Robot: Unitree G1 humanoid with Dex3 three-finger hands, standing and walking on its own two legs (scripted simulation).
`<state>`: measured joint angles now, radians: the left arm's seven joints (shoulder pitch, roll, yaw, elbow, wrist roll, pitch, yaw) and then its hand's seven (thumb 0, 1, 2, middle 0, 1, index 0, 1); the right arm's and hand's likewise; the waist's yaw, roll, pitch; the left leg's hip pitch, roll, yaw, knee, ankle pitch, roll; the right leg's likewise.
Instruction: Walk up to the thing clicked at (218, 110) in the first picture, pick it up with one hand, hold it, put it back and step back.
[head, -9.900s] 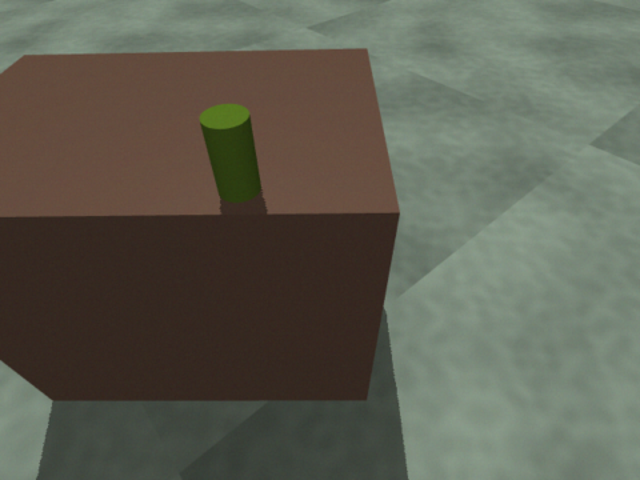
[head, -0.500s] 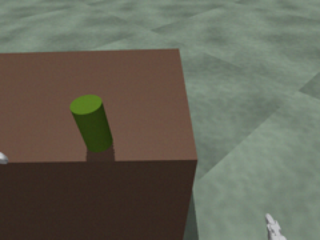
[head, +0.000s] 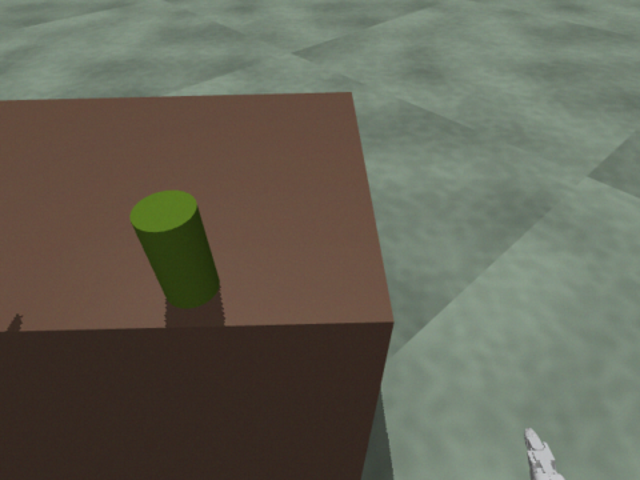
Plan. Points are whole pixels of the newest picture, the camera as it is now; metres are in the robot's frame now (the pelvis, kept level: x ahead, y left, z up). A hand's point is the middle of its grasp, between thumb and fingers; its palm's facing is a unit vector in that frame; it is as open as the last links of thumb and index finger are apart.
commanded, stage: go down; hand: left
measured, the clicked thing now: (179, 252) +0.42 +0.20 +0.10
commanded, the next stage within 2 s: approach in 1.22 s
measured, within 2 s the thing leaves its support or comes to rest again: neither
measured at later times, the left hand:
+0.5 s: hand out of the picture +0.36 +0.38 +0.21, palm faces +0.21 -0.98 +0.00, open 17.7 cm
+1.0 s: hand out of the picture +0.36 +0.38 +0.21, palm faces +0.21 -0.98 -0.01, open 17.7 cm
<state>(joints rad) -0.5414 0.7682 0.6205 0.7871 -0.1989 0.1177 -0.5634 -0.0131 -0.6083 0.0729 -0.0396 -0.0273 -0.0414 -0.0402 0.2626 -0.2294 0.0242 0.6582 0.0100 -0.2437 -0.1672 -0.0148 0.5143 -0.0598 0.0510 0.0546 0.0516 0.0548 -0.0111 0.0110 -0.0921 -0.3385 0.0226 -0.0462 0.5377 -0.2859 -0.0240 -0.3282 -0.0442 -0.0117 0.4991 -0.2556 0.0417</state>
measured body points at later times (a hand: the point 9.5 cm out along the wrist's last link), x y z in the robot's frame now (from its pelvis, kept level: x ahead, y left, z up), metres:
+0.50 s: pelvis +0.00 +0.00 +0.00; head +0.03 +0.01 +0.45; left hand +0.34 +0.44 +0.21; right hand +0.16 -0.26 -0.08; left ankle -0.01 +0.14 -0.73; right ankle +0.00 -0.15 -0.73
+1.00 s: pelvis +0.01 +0.00 +0.00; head +0.03 +0.00 +0.45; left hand +0.35 +0.43 +0.22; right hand +0.16 -0.26 -0.08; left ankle -0.01 +0.14 -0.73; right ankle +0.00 -0.15 -0.73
